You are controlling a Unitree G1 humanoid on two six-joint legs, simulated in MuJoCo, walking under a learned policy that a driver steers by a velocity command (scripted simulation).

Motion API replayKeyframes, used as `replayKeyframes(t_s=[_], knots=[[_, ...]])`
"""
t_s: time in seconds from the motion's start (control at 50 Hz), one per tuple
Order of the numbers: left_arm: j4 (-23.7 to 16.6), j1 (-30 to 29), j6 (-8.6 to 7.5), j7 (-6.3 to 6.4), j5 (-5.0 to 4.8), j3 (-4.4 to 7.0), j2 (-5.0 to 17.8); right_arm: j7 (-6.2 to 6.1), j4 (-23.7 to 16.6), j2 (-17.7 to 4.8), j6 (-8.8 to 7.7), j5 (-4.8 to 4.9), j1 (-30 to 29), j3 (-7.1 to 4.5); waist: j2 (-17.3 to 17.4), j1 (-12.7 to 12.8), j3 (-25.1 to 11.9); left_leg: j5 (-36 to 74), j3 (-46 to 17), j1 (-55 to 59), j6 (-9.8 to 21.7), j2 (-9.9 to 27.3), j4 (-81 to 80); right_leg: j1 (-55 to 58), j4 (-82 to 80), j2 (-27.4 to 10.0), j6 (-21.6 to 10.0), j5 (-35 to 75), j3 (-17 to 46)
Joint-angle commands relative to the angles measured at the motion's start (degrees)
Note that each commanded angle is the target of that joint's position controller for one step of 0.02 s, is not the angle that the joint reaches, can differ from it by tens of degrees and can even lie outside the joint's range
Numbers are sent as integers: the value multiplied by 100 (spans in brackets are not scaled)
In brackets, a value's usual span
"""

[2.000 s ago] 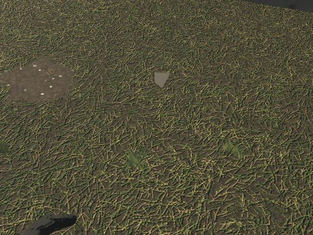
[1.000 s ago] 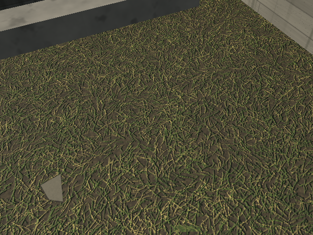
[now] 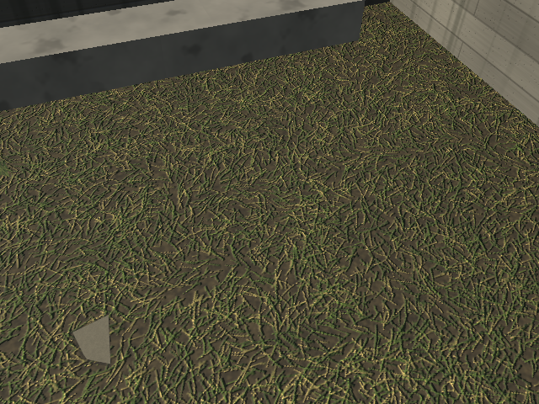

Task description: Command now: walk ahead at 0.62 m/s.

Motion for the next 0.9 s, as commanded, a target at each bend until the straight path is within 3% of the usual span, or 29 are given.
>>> replayKeyframes(t_s=[0.02, 0.04, 0.06, 0.08, 0.12, 0.16, 0.2, 0.26, 0.3, 0.36, 0.4, 0.42, 0.44, 0.46, 0.48, 0.5, 0.52, 0.54, 0.56, 0.58, 0.6, 0.64, 0.68, 0.72, 0.8, 0.82, 0.86, 0.88, 0.9], knots=[[-945, -1602, -179, -58, 26, 0, 386, -1, 390, -565, -174, -30, 1707, -198, 326, -1050, 516, -178, -770, 2376, 298, 519, -1123, -2831, 344, -313, -375, -1202, 382], [-1229, -1672, -331, -102, 7, -107, 8, 32, 381, -1220, -195, -25, 2177, -361, 1758, -1087, 339, -1753, -3311, 3105, 932, 1867, -2148, -4052, 2249, 153, -113, -468, -395], [-1352, -1777, -456, -120, -115, -82, 228, 88, 308, -1102, -263, -117, 1980, -301, 1462, -925, 529, -2616, -4606, 2771, 1370, 2460, -2481, -4828, 3316, -77, -278, -621, 137], [-1366, -1693, -511, -165, -181, -70, 366, 110, 113, -749, -302, -175, 1440, -185, 874, -641, 802, -2268, -4168, 2716, 1242, 2344, -2350, -5296, 3879, -367, -403, -165, 321], [-1286, -1460, -546, -230, 20, -93, 334, 163, -90, -620, -244, -163, 1069, -106, 494, -408, 566, -1276, -3036, 2509, 891, 1890, -2303, -5178, 3950, -618, -456, 393, 203], [-1318, -1549, -487, -291, 89, -63, 315, 142, -82, -351, -168, -157, 1135, 4, 551, -329, 685, -521, -2234, 1923, 704, 1512, -2561, -4676, 3416, -699, -266, 895, 64], [-1447, -1816, -403, -313, 107, -99, 206, 52, -42, -433, -139, -131, 1251, 8, 637, -337, 868, 122, -1643, 1418, 717, 1323, -2853, -4316, 2835, -619, -22, 1375, -156], [-1762, -2532, -383, -368, 52, -185, 78, -60, -62, -679, -176, -79, 1317, -27, 685, -416, 1096, 939, -932, 665, 612, 1197, -3324, -3226, 1543, -421, 49, 2244, -457], [-1884, -2774, -386, -422, 2, -172, 148, -86, -40, -772, -185, -35, 1424, -51, 673, -398, 1191, 1212, -646, 831, 552, 1282, -3455, -2842, 970, -340, -18, 2460, -473], [-2071, -2960, -448, -507, -28, -127, 309, -83, -26, -788, -102, 0, 1612, -80, 704, -298, 1214, 2011, -699, 1354, 518, 1490, -3048, -2381, 369, -185, -116, 2089, -373], [-2038, -2362, -442, -457, -57, 29, 696, -63, -63, -1048, -25, -118, 1533, -159, 1060, 150, 612, 4396, -731, 1649, 415, 1589, -2022, -1309, 377, 98, -221, 1459, -431], [-1795, -1278, -397, -374, -123, 202, 1018, -45, -74, -1104, 31, -224, 1447, -164, 1206, 757, -68, 5373, -570, 1308, 305, 1413, -750, 92, 575, 326, -339, 907, -585], [-1417, 207, -327, -262, -150, 340, 1293, -43, -238, -1009, 38, -299, 1215, -115, 1099, 1487, -881, 4753, -536, -172, 95, 1186, 1089, 2279, 967, -182, -459, 667, -102], [-1210, 971, -303, -212, 114, 484, 1969, 4, -474, 128, -86, -256, 1989, 130, -891, 997, -2261, 1126, -558, -2218, -150, 237, 3596, 4457, 235, -1893, -1101, -2368, 2708], [-1192, 1063, -345, -288, 176, 385, 1671, 5, -491, 66, -261, 129, 2004, 123, -1903, 963, -2910, -638, -1281, -2638, 5, 26, 4679, 4281, -1356, -2354, -1200, -4222, 4816], [-1104, 594, -377, -282, 133, 262, 1197, -36, -762, -500, -268, 347, 1097, -75, -1651, 896, -1534, -290, -1103, -3294, 69, 254, 5255, 3339, -1740, -2247, -813, -3643, 4261], [-1051, 279, -400, -290, 123, 199, 947, -69, -905, -495, -250, 286, 618, -76, -1030, 797, -838, 90, -930, -3480, 123, 529, 5336, 2516, -1574, -2178, -666, -2608, 3287], [-974, -138, -417, -303, 192, 173, 780, -87, -926, -462, -208, 129, 399, -107, -456, 529, -418, 521, -877, -3135, 143, 809, 5005, 1528, -1535, -1958, -586, -1515, 2369], [-894, -437, -440, -306, 316, 120, 518, -47, -912, -311, -92, 98, 602, -139, -609, 181, -241, 806, -945, -2683, 140, 1026, 4748, 811, -1557, -1745, -545, -941, 1666], [-808, -680, -439, -307, 339, 76, 277, 14, -910, -122, 56, 139, 745, -139, -744, -36, -57, 844, -934, -2411, 142, 1143, 4624, 379, -1677, -1604, -499, -667, 1120], [-770, -866, -438, -298, 280, 75, 217, 50, -972, -23, 198, 180, 715, -147, -793, -144, 190, 737, -887, -2395, 134, 1223, 4500, 98, -1850, -1575, -461, -404, 644], [-712, -1017, -462, -272, 246, 100, 326, 34, -1172, -46, 392, 125, 423, -172, -593, -249, 652, 942, -799, -2653, 70, 1254, 4401, -288, -2146, -1587, -461, 155, -24], [-721, -1038, -461, -200, 302, 121, 473, 34, -1364, -186, 452, 45, 165, -203, -394, -341, 926, 1532, -784, -2937, -20, 1217, 4002, -357, -2311, -1470, -531, 554, -568], [-766, -915, -466, -115, 340, 141, 643, 92, -1524, -299, 444, 9, -151, -208, -155, -311, 1093, 2177, -565, -3091, -44, 1117, 3455, -191, -2471, -1379, -566, 815, -1033], [-821, -527, -399, -25, 287, 214, 1106, 348, -1857, -420, 339, 26, -973, -173, 359, -49, 1287, 2813, 2, -3124, 164, 989, 2072, 825, -2500, -1371, -415, 1588, -1760], [-860, -522, -351, -18, 281, 239, 1233, 416, -1932, -449, 304, 35, -1096, -175, 365, -49, 1285, 2781, 250, -2921, 240, 872, 1720, 1064, -2361, -1357, -365, 2334, -1943], [-957, -464, -223, 13, 251, 319, 1570, 477, -2014, -682, 288, 85, -974, -273, 55, -222, 905, 2332, 860, -2166, 371, 365, 1534, 1619, -1562, -1406, -340, 5558, -2103], [-1011, -504, -127, 27, 206, 368, 1737, 472, -1976, -891, 335, 147, -513, -366, -233, -529, 598, 1811, 1037, -1671, 449, 89, 1621, 1873, -786, -1470, -346, 7103, -2131], [-1097, -656, -54, 7, 151, 412, 1869, 450, -1843, -1213, 407, 185, 327, -515, -472, -1009, 136, 1270, 1083, -606, 585, -137, 1717, 1701, 392, -1545, -390, 7951, -2074]])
